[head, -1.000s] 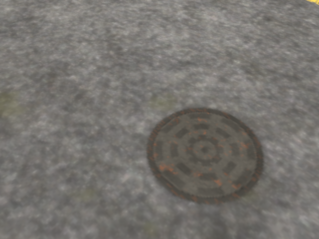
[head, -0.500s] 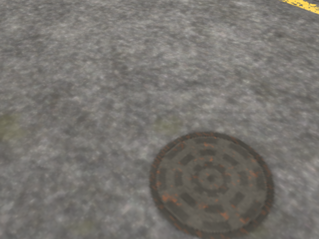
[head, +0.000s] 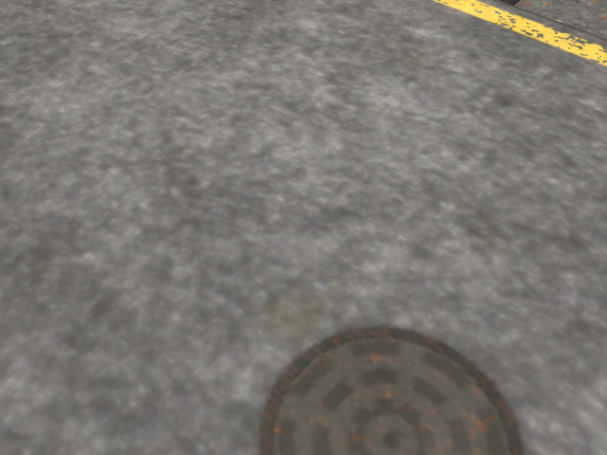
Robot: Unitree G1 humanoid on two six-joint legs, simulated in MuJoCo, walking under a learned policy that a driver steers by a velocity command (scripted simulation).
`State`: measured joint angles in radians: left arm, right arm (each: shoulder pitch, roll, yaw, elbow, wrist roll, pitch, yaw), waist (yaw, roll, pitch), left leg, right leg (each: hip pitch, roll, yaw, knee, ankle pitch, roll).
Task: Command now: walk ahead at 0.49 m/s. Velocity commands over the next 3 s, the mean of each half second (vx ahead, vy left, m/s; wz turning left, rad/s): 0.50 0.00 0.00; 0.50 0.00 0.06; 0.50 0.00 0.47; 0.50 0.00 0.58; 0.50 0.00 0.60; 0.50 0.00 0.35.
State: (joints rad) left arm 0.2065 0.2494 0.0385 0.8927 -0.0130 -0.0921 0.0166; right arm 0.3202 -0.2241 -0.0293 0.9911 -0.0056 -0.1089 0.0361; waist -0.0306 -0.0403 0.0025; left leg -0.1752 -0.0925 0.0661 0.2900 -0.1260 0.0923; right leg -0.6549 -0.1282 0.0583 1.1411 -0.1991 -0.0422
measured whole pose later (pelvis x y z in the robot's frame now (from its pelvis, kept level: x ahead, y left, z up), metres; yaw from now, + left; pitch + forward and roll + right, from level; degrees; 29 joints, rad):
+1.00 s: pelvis +0.55 -0.01 -0.01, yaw +3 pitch +2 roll +0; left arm 0.29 0.25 0.04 0.96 -0.01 -0.12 0.00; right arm 0.17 -0.25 -0.06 0.89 0.01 -0.09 0.04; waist 0.00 -0.02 0.03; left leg -0.37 -0.05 0.03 0.48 -0.14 0.07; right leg -0.37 -0.03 0.02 1.18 -0.37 -0.04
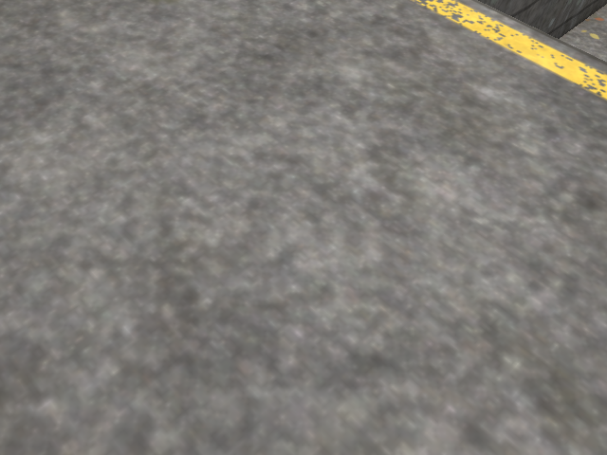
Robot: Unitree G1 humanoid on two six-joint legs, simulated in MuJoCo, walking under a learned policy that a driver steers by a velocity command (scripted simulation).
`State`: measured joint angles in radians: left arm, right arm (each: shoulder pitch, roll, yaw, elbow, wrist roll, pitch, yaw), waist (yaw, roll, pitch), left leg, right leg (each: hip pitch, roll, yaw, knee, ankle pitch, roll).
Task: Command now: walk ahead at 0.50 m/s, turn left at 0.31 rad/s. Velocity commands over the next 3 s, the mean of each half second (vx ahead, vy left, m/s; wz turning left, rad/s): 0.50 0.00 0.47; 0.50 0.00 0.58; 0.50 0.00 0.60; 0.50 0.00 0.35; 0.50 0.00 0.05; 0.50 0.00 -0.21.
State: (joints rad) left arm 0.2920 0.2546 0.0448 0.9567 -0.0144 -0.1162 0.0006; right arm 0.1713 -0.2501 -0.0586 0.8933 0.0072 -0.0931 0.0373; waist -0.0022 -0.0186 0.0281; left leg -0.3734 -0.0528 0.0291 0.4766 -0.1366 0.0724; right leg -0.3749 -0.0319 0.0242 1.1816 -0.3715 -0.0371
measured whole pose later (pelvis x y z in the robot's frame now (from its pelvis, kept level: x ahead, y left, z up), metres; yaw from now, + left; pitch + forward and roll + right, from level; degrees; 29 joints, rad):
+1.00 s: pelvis +0.47 +0.11 -0.01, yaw +34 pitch +2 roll -1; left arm 0.25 0.30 0.06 0.86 -0.02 -0.09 0.00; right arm 0.13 -0.29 -0.08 0.66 0.02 -0.04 0.04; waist 0.03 0.00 0.07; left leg -0.46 -0.05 0.03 0.63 -0.20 0.10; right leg -0.26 -0.07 -0.03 1.15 -0.48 0.02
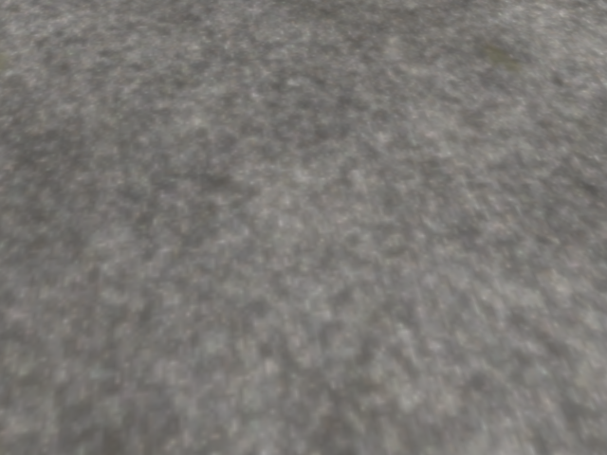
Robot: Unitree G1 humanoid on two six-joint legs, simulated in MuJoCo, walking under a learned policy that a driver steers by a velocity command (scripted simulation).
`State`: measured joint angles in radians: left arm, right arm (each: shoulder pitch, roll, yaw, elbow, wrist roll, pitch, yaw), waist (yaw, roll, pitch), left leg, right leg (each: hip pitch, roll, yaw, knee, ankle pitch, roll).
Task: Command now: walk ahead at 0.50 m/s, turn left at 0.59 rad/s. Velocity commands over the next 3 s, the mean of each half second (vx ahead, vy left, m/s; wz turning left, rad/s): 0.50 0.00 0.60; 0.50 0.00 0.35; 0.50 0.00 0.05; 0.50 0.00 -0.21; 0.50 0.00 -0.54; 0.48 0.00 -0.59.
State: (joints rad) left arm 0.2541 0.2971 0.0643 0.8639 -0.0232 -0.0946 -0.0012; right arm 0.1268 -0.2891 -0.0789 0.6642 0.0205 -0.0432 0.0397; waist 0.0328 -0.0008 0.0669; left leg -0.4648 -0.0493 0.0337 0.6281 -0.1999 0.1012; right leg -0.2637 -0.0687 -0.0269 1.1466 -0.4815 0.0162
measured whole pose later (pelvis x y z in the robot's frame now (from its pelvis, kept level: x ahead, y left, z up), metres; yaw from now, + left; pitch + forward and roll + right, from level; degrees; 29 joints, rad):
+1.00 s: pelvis +0.51 +0.13 +0.01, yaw +27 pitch +2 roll -1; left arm 0.34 0.30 0.05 0.89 -0.03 -0.08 -0.01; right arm 0.10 -0.27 -0.04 0.63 0.01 -0.06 0.03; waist 0.05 0.00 0.05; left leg -0.45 0.00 0.03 0.58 -0.18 0.05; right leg -0.25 -0.06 -0.02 1.03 -0.47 0.00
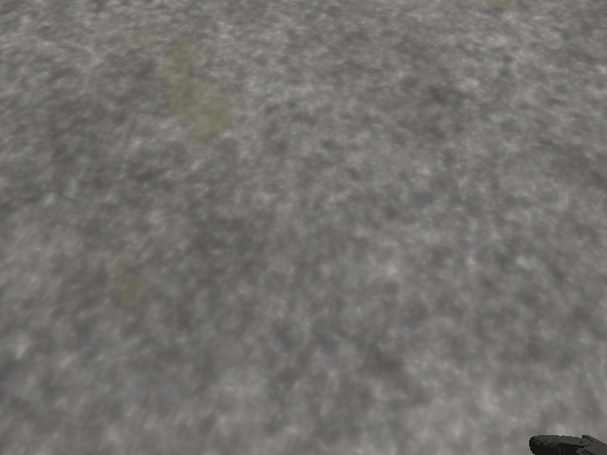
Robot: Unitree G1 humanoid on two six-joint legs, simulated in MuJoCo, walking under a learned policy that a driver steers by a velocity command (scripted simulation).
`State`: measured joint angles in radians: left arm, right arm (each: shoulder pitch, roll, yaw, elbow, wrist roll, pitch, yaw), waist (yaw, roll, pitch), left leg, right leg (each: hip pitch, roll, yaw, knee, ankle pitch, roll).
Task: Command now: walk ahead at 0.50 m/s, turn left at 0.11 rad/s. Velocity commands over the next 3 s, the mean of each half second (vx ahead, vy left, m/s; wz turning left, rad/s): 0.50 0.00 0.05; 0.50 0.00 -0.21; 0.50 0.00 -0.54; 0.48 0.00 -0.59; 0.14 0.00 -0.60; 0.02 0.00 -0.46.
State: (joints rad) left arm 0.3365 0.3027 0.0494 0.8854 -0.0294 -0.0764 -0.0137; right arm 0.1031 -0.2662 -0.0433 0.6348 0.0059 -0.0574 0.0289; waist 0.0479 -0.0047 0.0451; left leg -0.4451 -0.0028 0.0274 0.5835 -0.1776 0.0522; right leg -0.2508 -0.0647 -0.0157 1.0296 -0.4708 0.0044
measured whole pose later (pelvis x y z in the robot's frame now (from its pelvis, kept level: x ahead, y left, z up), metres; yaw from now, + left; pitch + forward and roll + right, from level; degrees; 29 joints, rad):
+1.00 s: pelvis +0.56 -0.02 +0.00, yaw -8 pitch +3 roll +0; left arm 0.40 0.30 0.06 0.89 -0.02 -0.04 0.01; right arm 0.03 -0.26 -0.04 0.74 0.00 -0.11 0.02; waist 0.07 -0.02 0.02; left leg -0.46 0.01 0.00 0.53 -0.13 0.01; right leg -0.16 0.02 0.09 0.77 -0.50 -0.02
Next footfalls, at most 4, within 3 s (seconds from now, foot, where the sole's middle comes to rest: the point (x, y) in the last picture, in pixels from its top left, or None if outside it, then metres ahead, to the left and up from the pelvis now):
0.44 right None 0.42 -0.15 -0.76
0.96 left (287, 336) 0.71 0.09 -0.76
1.48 right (423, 277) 0.90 -0.25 -0.76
1.96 left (411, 175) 1.25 -0.24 -0.76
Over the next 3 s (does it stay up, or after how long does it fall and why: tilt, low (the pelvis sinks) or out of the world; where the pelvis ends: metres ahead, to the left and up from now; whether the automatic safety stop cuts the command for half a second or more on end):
stays up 1.17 -0.34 0.01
